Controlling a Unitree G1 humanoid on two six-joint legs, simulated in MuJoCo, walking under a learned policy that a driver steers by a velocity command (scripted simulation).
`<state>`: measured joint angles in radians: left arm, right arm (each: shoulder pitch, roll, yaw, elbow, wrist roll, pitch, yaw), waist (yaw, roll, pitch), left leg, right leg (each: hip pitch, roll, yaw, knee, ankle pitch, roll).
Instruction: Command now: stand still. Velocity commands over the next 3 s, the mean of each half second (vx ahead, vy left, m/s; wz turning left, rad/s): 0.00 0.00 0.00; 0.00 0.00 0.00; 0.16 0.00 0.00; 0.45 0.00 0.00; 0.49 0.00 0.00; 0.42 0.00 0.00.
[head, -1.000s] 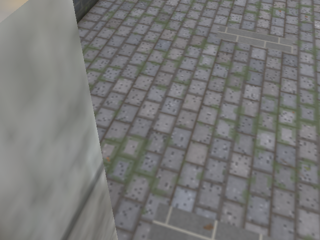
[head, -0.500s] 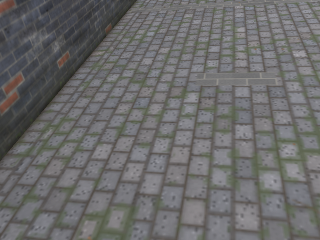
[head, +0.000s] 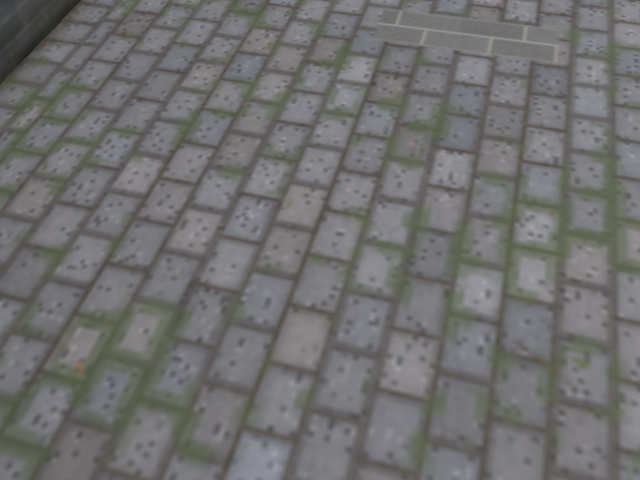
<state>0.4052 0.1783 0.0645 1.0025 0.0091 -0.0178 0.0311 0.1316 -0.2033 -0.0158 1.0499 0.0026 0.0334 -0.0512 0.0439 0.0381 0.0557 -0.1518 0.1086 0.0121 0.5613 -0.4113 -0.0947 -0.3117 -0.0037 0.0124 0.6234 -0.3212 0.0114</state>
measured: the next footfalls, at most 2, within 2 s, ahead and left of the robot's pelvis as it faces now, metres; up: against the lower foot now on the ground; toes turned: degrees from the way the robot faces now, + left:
left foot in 1.88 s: +0.41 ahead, +0.07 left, +0.00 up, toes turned +1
